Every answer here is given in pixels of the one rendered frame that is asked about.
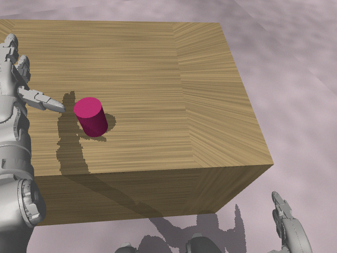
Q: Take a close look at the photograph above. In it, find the left robot hand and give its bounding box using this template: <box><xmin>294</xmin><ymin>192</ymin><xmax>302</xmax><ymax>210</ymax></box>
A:
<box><xmin>0</xmin><ymin>33</ymin><xmax>66</xmax><ymax>113</ymax></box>

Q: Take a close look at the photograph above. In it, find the right robot hand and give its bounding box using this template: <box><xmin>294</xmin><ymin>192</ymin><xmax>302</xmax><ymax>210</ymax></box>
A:
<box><xmin>268</xmin><ymin>191</ymin><xmax>313</xmax><ymax>253</ymax></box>

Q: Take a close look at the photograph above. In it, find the can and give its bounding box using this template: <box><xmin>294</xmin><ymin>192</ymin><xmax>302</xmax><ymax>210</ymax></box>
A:
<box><xmin>74</xmin><ymin>97</ymin><xmax>108</xmax><ymax>137</ymax></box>

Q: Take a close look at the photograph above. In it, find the left robot arm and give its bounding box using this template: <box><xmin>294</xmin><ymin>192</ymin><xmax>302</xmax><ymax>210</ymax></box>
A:
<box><xmin>0</xmin><ymin>96</ymin><xmax>46</xmax><ymax>253</ymax></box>

